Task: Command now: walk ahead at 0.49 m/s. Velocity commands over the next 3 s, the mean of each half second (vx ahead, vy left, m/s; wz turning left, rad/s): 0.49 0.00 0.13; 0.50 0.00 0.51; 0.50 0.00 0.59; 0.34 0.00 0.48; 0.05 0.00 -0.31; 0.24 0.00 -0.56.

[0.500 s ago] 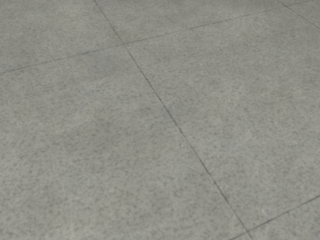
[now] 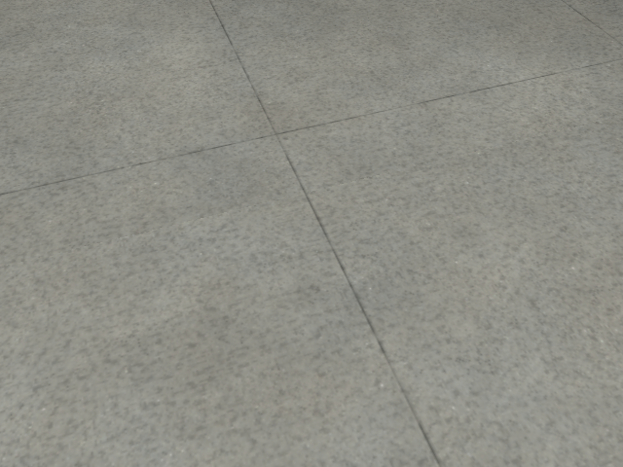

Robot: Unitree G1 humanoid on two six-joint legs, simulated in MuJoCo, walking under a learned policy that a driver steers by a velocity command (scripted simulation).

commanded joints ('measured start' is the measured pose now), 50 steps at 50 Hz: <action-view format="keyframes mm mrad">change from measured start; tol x32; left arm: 1 -34 146 21 -56 -2 -11 24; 16 161 37 -18 -72 5 26 25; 35 -433 125 10 -265 -13 -24 12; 42 33 350 83 -168 5 -31 13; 50 -146 153 34 -181 4 -28 12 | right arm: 1 5 -52 -14 -41 -10 0 9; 50 117 -84 -31 -182 14 44 17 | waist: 1 -48 -67 84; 17 -138 192 -381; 40 27 60 -91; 42 5 -430 -336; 50 -24 -138 10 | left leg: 1 -83 35 -29 -143 163 -27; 14 358 -156 109 -626 92 86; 17 1108 209 -754 -826 -150 317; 22 580 48 -303 -905 159 217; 35 524 6 -265 -880 33 167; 40 516 -59 -303 -578 136 103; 43 -111 -166 -151 158 -408 6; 50 -17 -20 -74 26 -95 -15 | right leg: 1 -57 -297 226 -211 43 -163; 14 229 -293 67 230 632 -45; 18 -618 -93 191 1090 -331 37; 38 -293 -99 170 172 124 86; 42 545 -523 811 66 -153 -185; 50 37 -338 247 -112 114 -96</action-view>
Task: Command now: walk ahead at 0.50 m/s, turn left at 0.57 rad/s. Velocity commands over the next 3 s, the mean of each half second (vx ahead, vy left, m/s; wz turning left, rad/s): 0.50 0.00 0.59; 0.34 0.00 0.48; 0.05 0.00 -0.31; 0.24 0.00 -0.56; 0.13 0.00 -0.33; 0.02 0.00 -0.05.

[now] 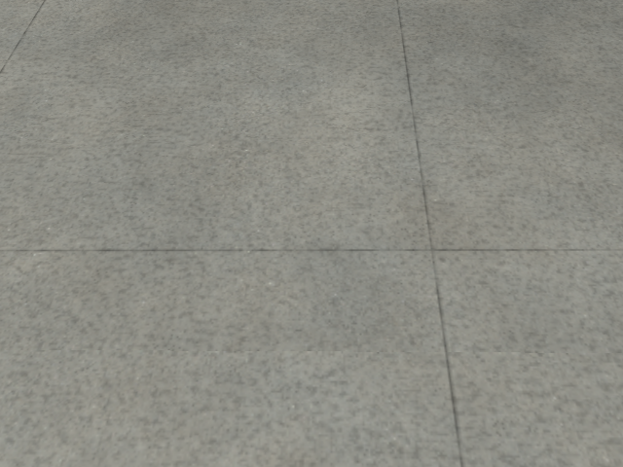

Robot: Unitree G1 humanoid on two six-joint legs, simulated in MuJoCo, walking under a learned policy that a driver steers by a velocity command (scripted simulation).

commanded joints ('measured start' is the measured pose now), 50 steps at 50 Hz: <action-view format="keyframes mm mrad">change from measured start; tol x32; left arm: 1 -9 130 30 -36 -3 -18 4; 50 -156 108 -3 -179 15 54 -13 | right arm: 1 -10 -27 -8 -98 -3 2 6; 50 65 -9 21 -148 -38 63 -29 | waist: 1 -7 -137 -5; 13 48 -123 60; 19 -123 148 -420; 50 -63 -206 -109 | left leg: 1 -177 78 -48 -39 85 -13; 16 258 -116 190 -579 159 126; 19 996 298 -797 -820 -8 423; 27 335 100 -259 -925 426 283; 40 426 -6 -300 -552 502 90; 43 -58 -158 -159 157 -420 -61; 50 204 -40 6 -285 -186 -102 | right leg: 1 126 -287 202 -207 183 -158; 11 262 -297 -51 -185 319 -113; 16 273 -283 -146 255 888 -55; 19 -543 1 140 1058 -438 42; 40 -90 -8 118 35 282 2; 42 485 -429 530 155 915 -258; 43 533 -504 748 112 652 -324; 50 -73 -189 252 -37 492 -188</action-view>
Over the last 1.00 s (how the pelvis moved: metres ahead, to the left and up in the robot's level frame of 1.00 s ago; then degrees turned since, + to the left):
0.58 0.06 0.00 21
